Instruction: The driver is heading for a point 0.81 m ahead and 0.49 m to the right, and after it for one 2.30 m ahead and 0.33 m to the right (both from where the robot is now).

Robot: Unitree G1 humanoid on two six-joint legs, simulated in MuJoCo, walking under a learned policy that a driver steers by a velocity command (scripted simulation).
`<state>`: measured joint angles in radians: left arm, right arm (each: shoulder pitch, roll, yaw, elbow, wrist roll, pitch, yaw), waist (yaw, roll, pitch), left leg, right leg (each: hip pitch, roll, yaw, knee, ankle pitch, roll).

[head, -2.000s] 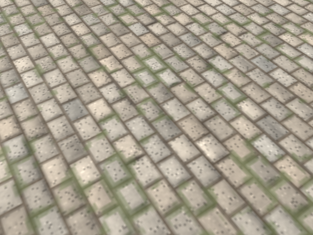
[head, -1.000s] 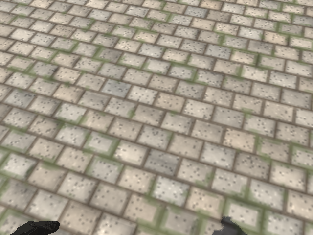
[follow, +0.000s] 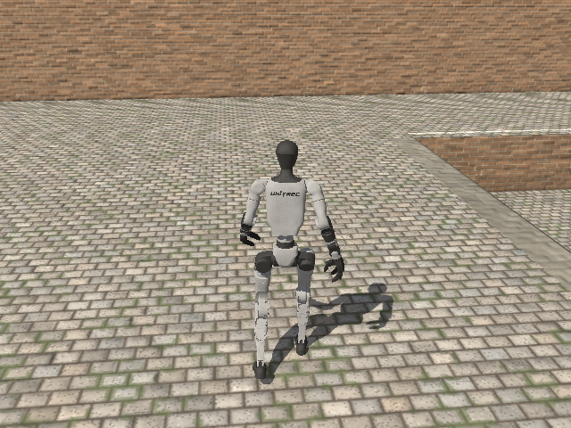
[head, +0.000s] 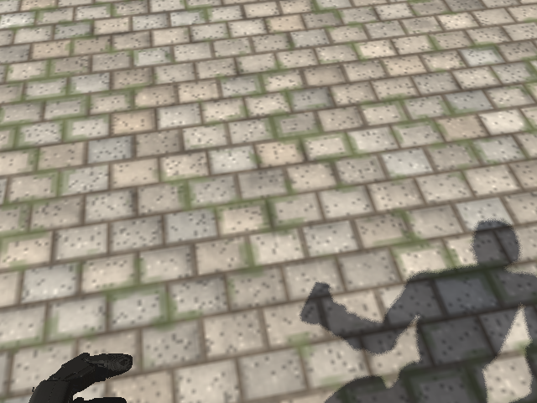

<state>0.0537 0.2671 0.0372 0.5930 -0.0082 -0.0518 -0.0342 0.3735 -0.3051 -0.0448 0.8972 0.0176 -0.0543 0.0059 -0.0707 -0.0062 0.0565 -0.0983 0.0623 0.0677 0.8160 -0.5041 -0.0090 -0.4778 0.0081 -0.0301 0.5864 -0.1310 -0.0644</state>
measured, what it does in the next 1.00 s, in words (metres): walks ahead, turning right: left foot, then right foot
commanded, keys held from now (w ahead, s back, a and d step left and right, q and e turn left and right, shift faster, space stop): w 0.14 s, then w+e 0.86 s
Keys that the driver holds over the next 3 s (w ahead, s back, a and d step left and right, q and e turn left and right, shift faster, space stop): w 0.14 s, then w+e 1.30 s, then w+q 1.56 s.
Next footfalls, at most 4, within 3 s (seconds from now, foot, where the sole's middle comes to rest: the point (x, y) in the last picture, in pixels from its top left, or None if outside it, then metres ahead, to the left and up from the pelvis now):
0.44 left None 0.42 0.14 -0.76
0.96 right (339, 324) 0.62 -0.19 -0.76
1.44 left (316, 212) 0.97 -0.17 -0.76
1.90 right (423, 205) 0.97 -0.50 -0.76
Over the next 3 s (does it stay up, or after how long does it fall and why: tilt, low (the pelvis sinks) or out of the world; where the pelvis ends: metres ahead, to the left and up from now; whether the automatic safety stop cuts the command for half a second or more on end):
stays up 1.49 -0.53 0.01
